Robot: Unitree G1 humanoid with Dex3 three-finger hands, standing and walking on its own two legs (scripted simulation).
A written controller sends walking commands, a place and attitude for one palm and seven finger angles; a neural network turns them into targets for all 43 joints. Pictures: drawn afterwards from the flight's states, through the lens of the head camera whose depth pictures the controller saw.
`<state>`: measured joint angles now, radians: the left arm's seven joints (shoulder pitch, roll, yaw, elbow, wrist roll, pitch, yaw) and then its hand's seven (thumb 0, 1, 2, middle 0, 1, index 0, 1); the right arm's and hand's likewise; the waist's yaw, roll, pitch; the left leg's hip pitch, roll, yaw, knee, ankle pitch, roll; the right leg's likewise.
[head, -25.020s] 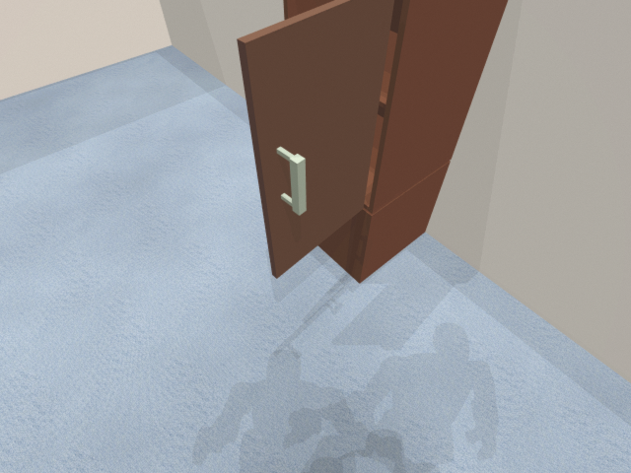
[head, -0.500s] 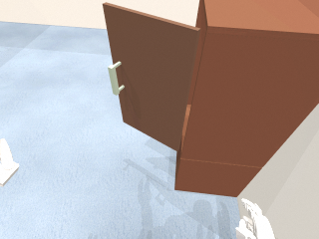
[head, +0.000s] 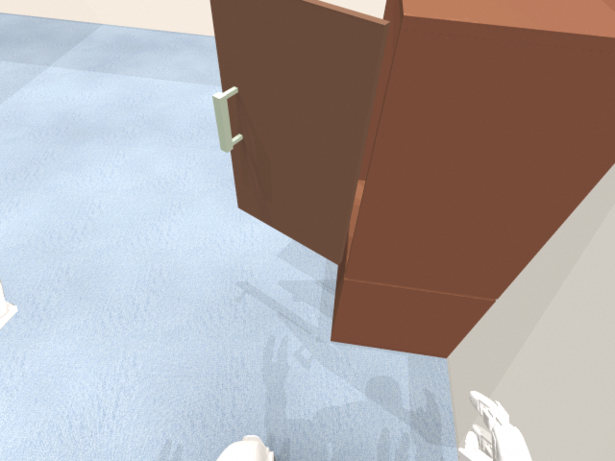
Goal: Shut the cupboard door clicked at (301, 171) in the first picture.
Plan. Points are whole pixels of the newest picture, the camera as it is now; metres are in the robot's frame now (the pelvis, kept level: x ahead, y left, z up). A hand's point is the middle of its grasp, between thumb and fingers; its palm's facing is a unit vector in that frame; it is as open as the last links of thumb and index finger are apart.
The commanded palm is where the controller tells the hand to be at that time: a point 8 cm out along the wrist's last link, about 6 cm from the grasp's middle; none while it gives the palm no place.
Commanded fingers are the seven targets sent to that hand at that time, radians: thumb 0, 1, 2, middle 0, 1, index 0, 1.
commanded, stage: step back with the hand held close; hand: left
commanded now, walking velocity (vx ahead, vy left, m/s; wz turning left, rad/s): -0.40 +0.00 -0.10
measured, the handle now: (229, 119) +0.77 +0.20 +0.00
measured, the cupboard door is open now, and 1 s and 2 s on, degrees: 63 63 63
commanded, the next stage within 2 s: stop stepping back and stand still in 0.44 s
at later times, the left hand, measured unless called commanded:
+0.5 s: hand (0, 382) +0.15 +0.24 +0.19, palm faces +0.30 -0.86 -0.42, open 7.4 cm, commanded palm +0.07 +0.29 +0.20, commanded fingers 0.00 0.90 0.90 -0.20 -0.30 -0.20 -0.30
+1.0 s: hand out of the picture +0.05 +0.27 +0.20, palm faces +0.25 -0.86 -0.44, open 7.4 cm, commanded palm +0.00 +0.33 +0.20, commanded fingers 0.00 0.90 0.90 -0.20 -0.30 -0.20 -0.30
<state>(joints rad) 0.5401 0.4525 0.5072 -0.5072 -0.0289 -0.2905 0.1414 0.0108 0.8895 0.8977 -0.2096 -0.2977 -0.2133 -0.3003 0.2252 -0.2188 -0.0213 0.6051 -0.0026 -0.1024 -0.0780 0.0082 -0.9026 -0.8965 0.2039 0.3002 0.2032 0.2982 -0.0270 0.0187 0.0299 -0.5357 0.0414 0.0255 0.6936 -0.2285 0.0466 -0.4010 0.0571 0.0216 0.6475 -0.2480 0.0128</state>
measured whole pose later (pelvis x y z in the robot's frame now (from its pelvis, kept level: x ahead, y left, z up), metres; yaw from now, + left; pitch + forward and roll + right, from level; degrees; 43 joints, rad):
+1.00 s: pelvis -0.18 +0.05 +0.02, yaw -6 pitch -1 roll -1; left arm 0.61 0.46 0.42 -0.62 -0.07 -0.18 0.14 0.02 0.89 0.90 -0.20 -0.30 -0.21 -0.30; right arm 0.28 -0.15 0.02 0.63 -0.03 -0.12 -0.05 0.01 -0.90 -0.90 0.20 0.30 0.20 0.30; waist -0.05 -0.04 -0.02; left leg -0.52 -0.03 0.02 0.63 -0.30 -0.04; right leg -0.19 0.08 -0.05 0.48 -0.29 -0.09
